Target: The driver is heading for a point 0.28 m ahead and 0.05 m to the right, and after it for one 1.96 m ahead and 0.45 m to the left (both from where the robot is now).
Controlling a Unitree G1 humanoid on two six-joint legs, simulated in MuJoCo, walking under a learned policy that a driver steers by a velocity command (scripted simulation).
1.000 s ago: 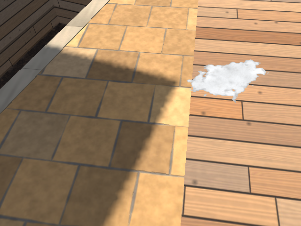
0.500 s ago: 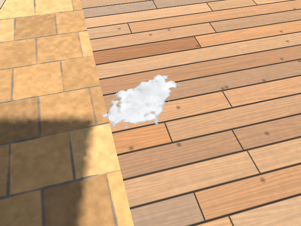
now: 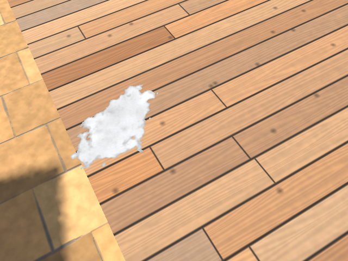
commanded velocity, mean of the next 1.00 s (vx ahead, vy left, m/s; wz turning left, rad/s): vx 0.18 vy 0.00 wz -0.50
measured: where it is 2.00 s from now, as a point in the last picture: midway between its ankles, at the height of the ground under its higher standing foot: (269, 220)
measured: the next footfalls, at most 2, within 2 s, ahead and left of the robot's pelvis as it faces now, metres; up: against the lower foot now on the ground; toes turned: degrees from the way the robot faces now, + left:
left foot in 0.34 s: +0.00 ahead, +0.15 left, +0.00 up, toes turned -18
right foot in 0.86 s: +0.05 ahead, -0.14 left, +0.00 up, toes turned -30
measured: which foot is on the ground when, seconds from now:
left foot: up 0.00-0.32, down 0.34-0.88, up 0.90-1.00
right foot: down 0.00-0.34, up 0.36-0.84, down 0.86-1.00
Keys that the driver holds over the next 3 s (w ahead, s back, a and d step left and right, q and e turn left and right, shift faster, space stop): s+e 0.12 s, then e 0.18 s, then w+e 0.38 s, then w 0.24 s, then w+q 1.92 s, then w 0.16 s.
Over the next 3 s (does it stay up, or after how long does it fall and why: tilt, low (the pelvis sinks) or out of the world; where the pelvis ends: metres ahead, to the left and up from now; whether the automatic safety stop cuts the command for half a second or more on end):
stays up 1.12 -0.10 -0.01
